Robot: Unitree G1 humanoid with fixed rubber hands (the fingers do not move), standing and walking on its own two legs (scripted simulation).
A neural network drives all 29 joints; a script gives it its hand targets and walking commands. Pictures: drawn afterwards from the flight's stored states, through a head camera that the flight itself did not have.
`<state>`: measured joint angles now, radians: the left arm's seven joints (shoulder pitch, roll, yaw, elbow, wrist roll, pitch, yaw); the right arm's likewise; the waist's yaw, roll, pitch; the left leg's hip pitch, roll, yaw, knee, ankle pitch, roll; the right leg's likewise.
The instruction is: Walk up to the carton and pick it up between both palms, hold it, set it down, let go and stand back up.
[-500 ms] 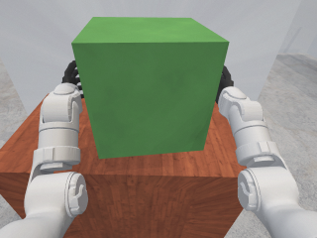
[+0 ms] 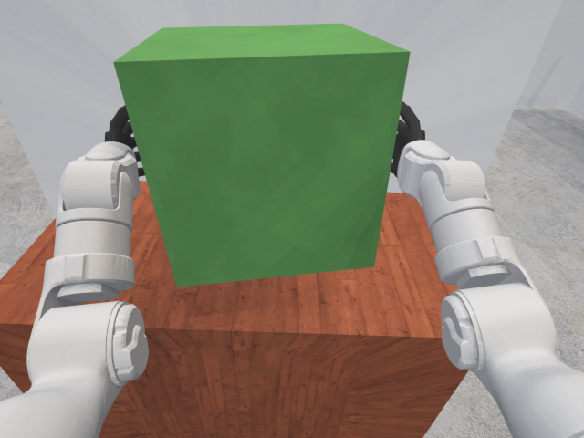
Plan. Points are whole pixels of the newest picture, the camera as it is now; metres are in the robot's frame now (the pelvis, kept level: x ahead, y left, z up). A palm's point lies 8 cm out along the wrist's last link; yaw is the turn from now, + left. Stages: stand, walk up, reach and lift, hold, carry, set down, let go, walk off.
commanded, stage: hold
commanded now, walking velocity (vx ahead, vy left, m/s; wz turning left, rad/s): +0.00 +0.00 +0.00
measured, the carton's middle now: (266, 145) +0.45 +0.00 +0.25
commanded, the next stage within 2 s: none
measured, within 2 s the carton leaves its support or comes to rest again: neither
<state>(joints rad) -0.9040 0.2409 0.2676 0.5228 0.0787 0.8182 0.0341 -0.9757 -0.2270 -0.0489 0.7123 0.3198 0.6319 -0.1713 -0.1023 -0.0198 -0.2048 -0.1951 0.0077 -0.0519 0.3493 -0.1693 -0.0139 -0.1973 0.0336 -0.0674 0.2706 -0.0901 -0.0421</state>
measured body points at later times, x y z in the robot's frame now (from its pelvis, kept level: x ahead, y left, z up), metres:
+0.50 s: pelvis +0.00 +0.01 +0.00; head -0.08 +0.02 +0.44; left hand +0.40 +0.18 +0.28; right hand +0.38 -0.19 +0.28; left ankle +0.01 +0.13 -0.75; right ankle +0.03 -0.09 -0.75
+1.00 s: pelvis -0.02 +0.00 +0.00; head -0.12 +0.01 +0.44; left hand +0.37 +0.19 +0.32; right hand +0.35 -0.19 +0.33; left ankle +0.01 +0.13 -0.75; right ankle +0.03 -0.09 -0.75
